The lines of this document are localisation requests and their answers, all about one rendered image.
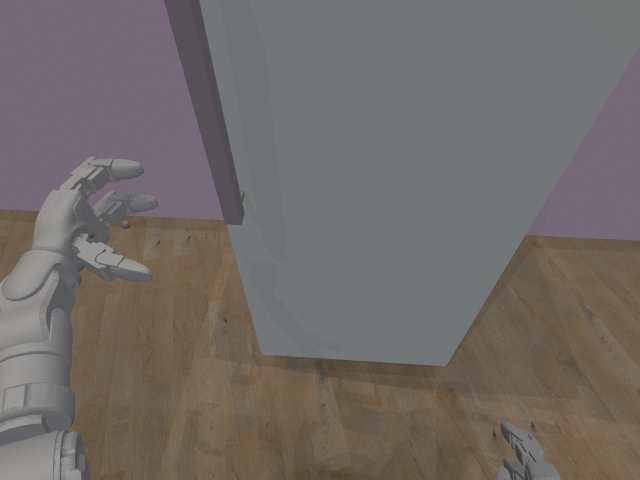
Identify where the handle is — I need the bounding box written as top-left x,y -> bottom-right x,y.
164,0 -> 245,225

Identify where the fridge door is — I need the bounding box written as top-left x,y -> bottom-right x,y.
199,0 -> 640,366

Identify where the robot left upper arm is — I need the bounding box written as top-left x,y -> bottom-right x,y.
0,430 -> 91,480

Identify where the left robot forearm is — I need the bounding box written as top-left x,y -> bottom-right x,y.
0,250 -> 82,446

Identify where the left robot hand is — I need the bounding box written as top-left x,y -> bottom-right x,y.
31,156 -> 158,282

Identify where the right robot hand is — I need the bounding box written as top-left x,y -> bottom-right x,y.
496,421 -> 561,480

